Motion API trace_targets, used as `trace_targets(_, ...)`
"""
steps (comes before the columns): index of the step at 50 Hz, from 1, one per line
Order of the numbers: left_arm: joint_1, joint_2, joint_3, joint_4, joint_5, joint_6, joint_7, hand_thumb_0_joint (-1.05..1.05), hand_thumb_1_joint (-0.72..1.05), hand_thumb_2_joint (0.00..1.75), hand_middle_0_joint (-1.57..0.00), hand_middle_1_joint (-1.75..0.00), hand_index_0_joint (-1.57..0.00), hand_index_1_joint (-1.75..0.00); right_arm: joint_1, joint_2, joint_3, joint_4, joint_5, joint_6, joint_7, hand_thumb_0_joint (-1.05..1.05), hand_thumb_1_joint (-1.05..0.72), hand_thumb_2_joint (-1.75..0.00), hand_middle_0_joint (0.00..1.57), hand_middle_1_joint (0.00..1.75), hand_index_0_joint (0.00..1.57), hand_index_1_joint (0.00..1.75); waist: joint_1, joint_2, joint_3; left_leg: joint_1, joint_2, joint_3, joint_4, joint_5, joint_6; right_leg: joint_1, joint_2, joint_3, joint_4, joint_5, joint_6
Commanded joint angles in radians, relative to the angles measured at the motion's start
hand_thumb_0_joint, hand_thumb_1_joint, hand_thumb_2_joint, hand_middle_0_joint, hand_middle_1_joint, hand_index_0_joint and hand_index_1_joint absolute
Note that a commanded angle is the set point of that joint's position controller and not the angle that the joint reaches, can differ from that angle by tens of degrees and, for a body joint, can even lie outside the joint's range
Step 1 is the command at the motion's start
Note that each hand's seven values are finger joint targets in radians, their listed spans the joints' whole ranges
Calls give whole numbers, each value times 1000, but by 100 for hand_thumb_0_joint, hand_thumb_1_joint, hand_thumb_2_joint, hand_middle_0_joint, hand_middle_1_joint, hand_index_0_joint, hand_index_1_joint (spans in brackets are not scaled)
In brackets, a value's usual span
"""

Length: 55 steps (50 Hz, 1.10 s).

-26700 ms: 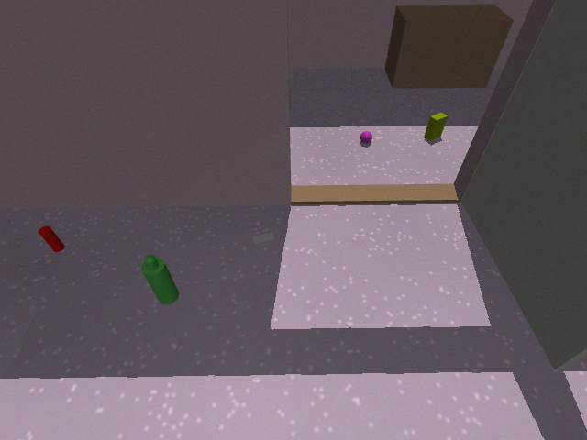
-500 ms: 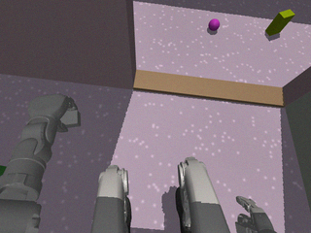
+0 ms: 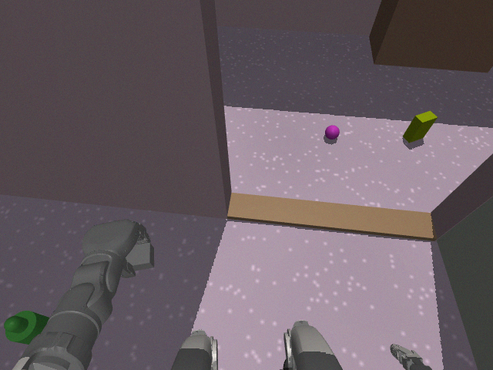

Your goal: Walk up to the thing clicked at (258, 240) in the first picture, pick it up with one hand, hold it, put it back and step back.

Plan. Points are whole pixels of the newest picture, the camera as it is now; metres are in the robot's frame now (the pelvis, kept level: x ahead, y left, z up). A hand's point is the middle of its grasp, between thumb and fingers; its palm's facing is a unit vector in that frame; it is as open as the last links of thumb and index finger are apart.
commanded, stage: lift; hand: left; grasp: from above
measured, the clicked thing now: (128, 259) +0.36 +0.23 -0.11
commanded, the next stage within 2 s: hold in 0.40 s
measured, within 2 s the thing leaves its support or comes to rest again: neither
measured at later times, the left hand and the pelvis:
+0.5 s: hand (110, 237) +0.35 +0.22 +0.00, palm faces -0.44 -0.09 -0.89, open 7.0 cm; pelvis +0.04 +0.00 +0.07, yaw -1 degrees
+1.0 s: hand (101, 223) +0.36 +0.23 +0.04, palm faces -0.45 -0.06 -0.89, open 7.0 cm; pelvis +0.05 +0.00 +0.09, yaw -1 degrees
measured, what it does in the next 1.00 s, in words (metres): rises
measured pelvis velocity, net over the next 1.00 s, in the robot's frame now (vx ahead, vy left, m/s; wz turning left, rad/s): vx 0.05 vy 0.00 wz -0.02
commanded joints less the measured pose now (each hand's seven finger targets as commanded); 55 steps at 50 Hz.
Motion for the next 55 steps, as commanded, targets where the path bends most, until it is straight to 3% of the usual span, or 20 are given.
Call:
trace_targets(1, -290, 191, 65, -117, 8, 9, 60, 0, 84, 15, -113, -25, -118, -21, 31, -138, -49, -73, 3, -45, -10, 0, -89, -90, 20, 30, 20, 30, -2, 15, -289, 281, -45, 10, -290, 97, 32, 290, 44, 7, -278, 87, -34)
trace_targets(5, -292, 170, 41, -111, 2, 12, 61, 0, 81, 14, -111, -27, -116, -22, 36, -129, -51, -70, 3, -51, -8, 0, -89, -90, 20, 30, 20, 30, 3, -13, -265, 338, -54, 28, -339, 168, 35, 380, 44, 17, -353, 145, -29)
trace_targets(15, -289, 183, 57, -96, 15, 21, 81, 0, 80, 18, -112, -22, -115, -19, 29, -137, -59, -69, 2, -44, 1, 0, -89, -90, 20, 30, 20, 30, 23, -14, -253, 515, -54, 37, -471, 276, 30, 521, 39, 14, -463, 246, -27)
trace_targets(16, -305, 160, 36, -109, 14, 19, 77, 0, 81, 16, -113, -23, -117, -19, 30, -134, -59, -69, 3, -43, 3, 0, -89, -89, 20, 30, 20, 30, 18, -22, -249, 528, -53, 36, -480, 290, 30, 530, 39, 13, -472, 258, -27)
trace_targets(23, -288, 131, 17, -110, 1, 15, 54, 0, 81, 18, -113, -23, -116, -20, 23, -131, -62, -65, 2, -34, 8, 0, -89, -89, 20, 30, 20, 30, 19, -44, -226, 592, -56, 44, -535, 354, 32, 601, 43, 15, -535, 322, -23)
trace_targets(26, -277, 143, 24, -117, 1, 7, 45, 0, 78, 15, -111, -22, -115, -18, 16, -136, -64, -82, 5, -30, 12, 0, -89, -89, 20, 30, 20, 30, 26, -20, -199, 617, -54, 46, -573, 343, 26, 604, 47, 4, -552, 296, -29)
trace_targets(28, -270, 150, 20, -120, 19, 4, 38, 0, 76, 14, -109, -21, -113, -17, 9, -136, -65, -81, 6, -24, 14, 0, -89, -89, 20, 30, 20, 30, 38, -8, -205, 647, -53, 47, -586, 376, 23, 621, 48, 1, -558, 317, -32)
trace_targets(30, -272, 152, 17, -120, 29, 2, 27, 0, 78, 13, -110, -22, -114, -18, 7, -136, -66, -80, 6, -21, 15, 0, -89, -89, 20, 30, 20, 30, 30, -13, -212, 660, -53, 46, -588, 424, 23, 638, 52, 2, -559, 362, -31)
trace_targets(33, -310, 161, 26, -178, 21, -3, 19, 0, 80, 16, -111, -23, -115, -19, 13, -136, -68, -85, 8, -14, 18, 0, -89, -89, 20, 30, 20, 30, 35, 2, -223, 689, -53, 53, -602, 458, 23, 660, 52, 6, -572, 397, -31)
trace_targets(36, -281, 137, 11, -161, 16, -2, 11, 0, 78, 16, -112, -20, -115, -17, 6, -141, -66, -96, 8, -10, 22, 0, -89, -89, 20, 30, 20, 30, 26, -19, -184, 701, -48, 49, -627, 446, 22, 659, 55, -2, -588, 377, -33)
trace_targets(37, -280, 165, 30, -163, 21, -1, 12, 0, 79, 14, -111, -22, -115, -17, -1, -143, -67, -97, 9, -8, 22, 0, -89, -89, 20, 30, 20, 30, 43, -11, -185, 705, -50, 48, -635, 441, 19, 672, 54, -4, -595, 368, -34)
trace_targets(40, -271, 155, 22, -173, 19, 0, 4, 0, 78, 17, -112, -21, -115, -17, -8, -144, -66, -110, 9, -2, 27, 0, -89, -89, 20, 30, 20, 30, 43, -3, -180, 717, -49, 48, -649, 443, 17, 681, 54, -4, -605, 365, -34)
trace_targets(42, -242, 139, 9, -168, 27, 5, -5, 0, 78, 19, -113, -20, -115, -17, -13, -143, -68, -115, 12, 1, 29, 0, -89, -90, 20, 30, 20, 30, 47, -4, -182, 732, -50, 53, -649, 473, 18, 691, 54, -2, -605, 393, -35)
trace_targets(46, -284, 173, 31, -235, 20, 5, -17, 0, 78, 19, -112, -22, -115, -18, -13, -142, -68, -118, 13, 9, 30, 0, -89, -89, 20, 30, 20, 30, 53, -6, -216, 754, -54, 60, -651, 527, 22, 742, 52, 4, -615, 455, -30)
trace_targets(48, -263, 143, 12, -218, 18, 8, -25, 0, 80, 18, -114, -19, -117, -16, -11, -139, -64, -122, 13, 11, 31, 0, -89, -90, 20, 30, 20, 30, 47, -30, -191, 751, -53, 61, -659, 523, 25, 739, 51, 3, -618, 458, -30)
trace_targets(49, -274, 175, 33, -236, 24, 8, -24, 0, 80, 18, -114, -19, -117, -16, -18, -143, -67, -125, 15, 14, 30, 0, -89, -90, 20, 30, 20, 30, 56, -12, -201, 762, -56, 66, -662, 523, 25, 745, 49, 6, -625, 460, -30)
trace_targets(52, -249, 149, 11, -231, 22, 9, -38, 0, 80, 18, -114, -21, -117, -17, -31, -140, -62, -133, 15, 18, 31, 0, -89, -90, 20, 30, 20, 30, 53, -36, -168, 758, -56, 67, -675, 501, 29, 749, 47, 5, -641, 442, -27)
trace_targets(53, -246, 169, 31, -230, 23, 8, -39, 0, 80, 18, -113, -21, -116, -17, -27, -147, -65, -135, 16, 19, 30, 0, -89, -89, 20, 30, 20, 30, 54, -28, -174, 770, -57, 71, -682, 503, 29, 752, 47, 5, -644, 442, -29)
trace_targets(55, -255, 170, 28, -252, 16, 5, -47, 0, 79, 20, -113, -21, -116, -18, -39, -142, -62, -139, 15, 21, 29, 0, -89, -90, 20, 30, 20, 30, 62, -21, -162, 774, -53, 67, -694, 489, 27, 757, 49, 3, -656, 421, -28)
